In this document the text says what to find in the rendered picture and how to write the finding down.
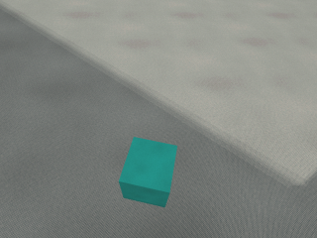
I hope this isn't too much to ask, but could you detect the carton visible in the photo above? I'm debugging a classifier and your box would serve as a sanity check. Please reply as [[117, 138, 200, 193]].
[[119, 137, 177, 207]]

